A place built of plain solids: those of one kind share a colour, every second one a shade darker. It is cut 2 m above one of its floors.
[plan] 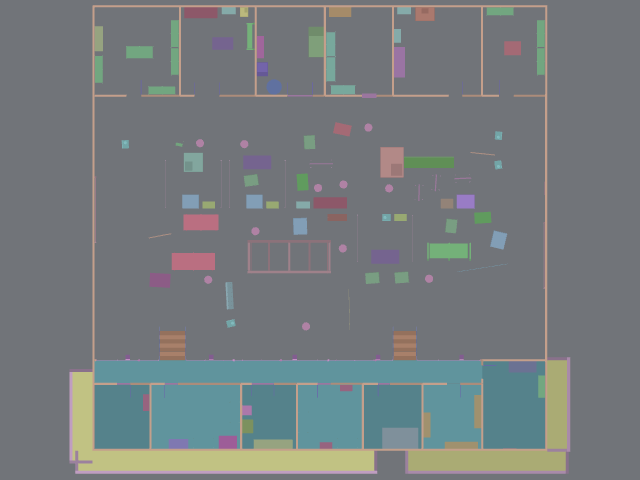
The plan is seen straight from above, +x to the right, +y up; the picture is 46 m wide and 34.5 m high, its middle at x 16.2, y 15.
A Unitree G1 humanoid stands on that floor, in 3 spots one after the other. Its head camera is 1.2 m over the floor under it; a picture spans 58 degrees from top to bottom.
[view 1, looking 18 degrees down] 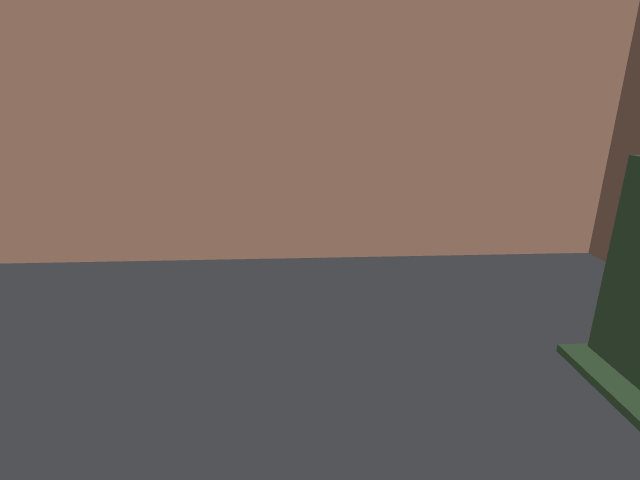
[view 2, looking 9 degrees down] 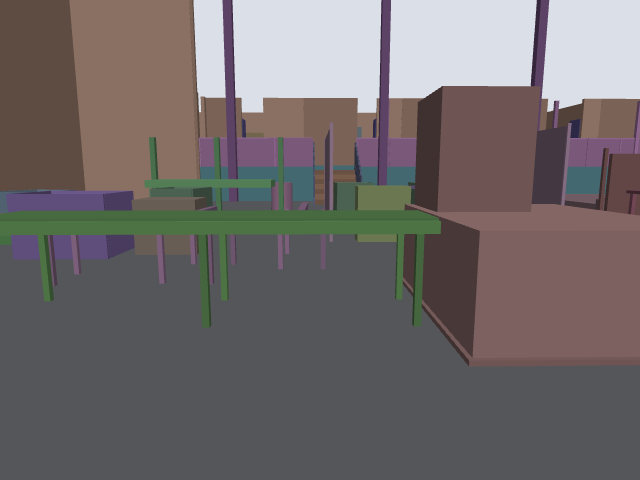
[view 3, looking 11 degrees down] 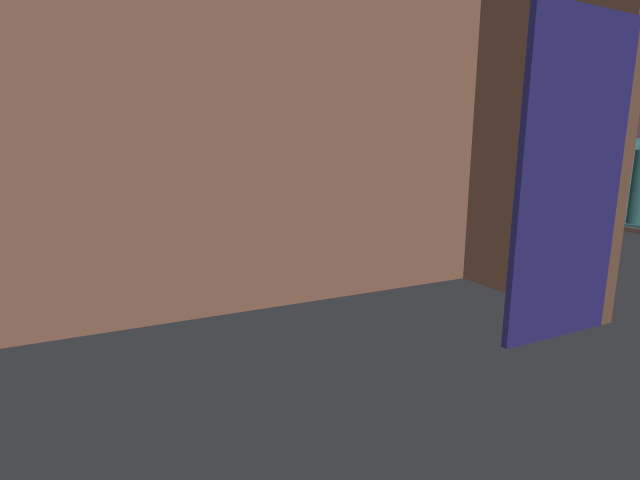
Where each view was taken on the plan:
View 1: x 14.10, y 28.50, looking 87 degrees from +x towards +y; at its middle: wall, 3.40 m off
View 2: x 23.20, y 24.20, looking -91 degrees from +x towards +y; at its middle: ground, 7.67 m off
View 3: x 24.60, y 28.50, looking -25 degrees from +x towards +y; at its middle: wall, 3.57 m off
